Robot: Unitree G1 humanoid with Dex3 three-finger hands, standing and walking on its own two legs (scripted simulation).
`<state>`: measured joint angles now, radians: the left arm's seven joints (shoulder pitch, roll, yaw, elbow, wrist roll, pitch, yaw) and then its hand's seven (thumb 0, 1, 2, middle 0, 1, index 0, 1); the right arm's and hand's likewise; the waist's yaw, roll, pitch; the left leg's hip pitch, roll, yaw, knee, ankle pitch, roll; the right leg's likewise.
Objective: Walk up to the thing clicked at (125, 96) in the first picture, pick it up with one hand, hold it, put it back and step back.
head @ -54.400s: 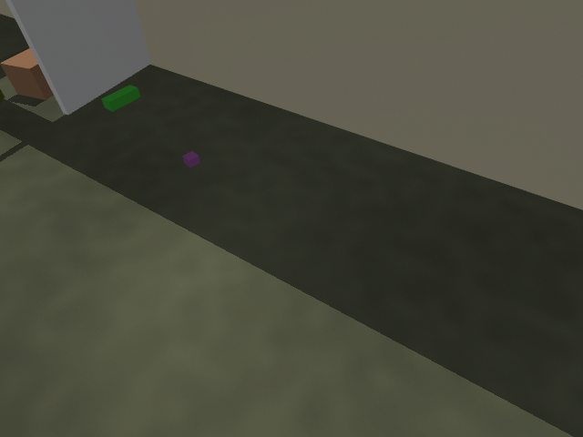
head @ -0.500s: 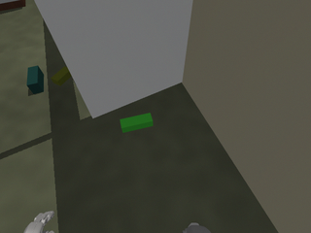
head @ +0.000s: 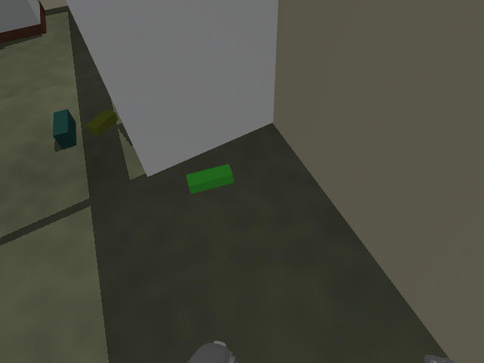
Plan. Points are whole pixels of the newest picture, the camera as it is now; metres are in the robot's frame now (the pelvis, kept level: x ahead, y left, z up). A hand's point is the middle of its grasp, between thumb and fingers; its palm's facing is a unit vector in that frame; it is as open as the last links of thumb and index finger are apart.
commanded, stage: step back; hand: left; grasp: from above
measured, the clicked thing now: (210, 178) +1.06 +0.26 -0.73
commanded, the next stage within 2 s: stand in 1.04 s
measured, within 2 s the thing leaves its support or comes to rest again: neither
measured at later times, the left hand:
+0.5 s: hand out of the picture -0.01 +0.27 -0.14, palm faces +0.08 -0.92 -0.39, open 7.3 cm
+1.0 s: hand out of the picture +0.08 +0.30 -0.14, palm faces +0.06 -0.93 -0.36, open 7.3 cm
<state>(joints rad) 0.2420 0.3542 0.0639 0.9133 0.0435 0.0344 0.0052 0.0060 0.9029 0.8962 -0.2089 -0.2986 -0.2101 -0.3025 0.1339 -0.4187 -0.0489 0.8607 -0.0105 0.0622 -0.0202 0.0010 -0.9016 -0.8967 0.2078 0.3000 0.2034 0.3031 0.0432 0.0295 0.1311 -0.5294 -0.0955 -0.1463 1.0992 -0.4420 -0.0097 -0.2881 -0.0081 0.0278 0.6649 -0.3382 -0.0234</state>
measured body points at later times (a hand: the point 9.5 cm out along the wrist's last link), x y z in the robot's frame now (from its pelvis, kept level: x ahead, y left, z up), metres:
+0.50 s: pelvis -0.04 +0.00 +0.00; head -0.03 -0.01 +0.45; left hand -0.01 +0.32 -0.11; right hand +0.05 -0.30 -0.12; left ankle -0.04 +0.13 -0.70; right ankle -0.01 -0.11 -0.73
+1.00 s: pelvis +0.00 +0.03 +0.01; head +0.02 +0.04 +0.46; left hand +0.08 +0.35 -0.12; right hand +0.15 -0.25 -0.11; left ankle +0.01 +0.15 -0.73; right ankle -0.01 -0.11 -0.73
